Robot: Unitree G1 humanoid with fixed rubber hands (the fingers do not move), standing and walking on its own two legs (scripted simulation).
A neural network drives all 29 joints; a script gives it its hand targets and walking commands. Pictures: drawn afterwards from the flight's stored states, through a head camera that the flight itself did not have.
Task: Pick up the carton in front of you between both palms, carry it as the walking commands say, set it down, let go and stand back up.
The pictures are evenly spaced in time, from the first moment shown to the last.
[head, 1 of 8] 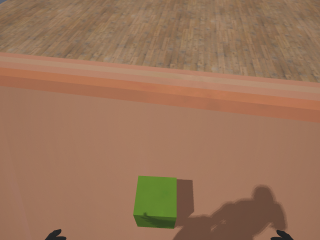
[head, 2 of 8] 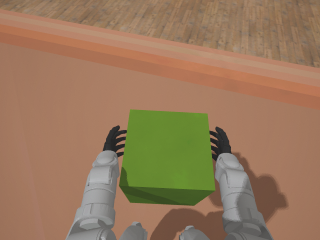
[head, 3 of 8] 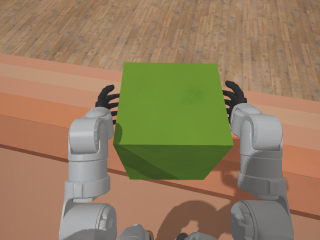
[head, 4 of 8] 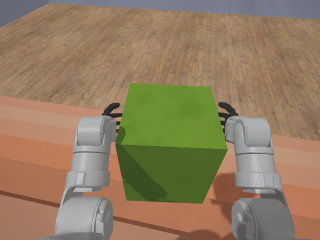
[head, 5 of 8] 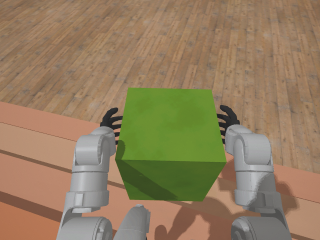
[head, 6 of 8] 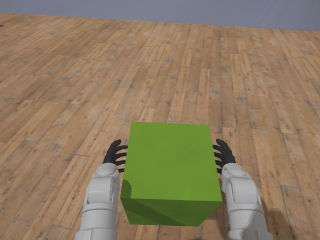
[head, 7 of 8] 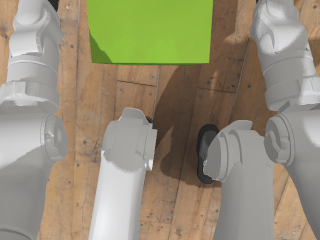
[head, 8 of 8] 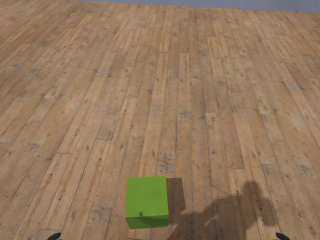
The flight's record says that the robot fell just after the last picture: no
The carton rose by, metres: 0.71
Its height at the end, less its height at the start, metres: -0.77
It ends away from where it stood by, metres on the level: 3.93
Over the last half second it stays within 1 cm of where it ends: yes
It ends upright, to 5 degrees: yes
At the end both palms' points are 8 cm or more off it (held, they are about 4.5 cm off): yes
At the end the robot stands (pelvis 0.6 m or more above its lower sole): yes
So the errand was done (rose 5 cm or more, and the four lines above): yes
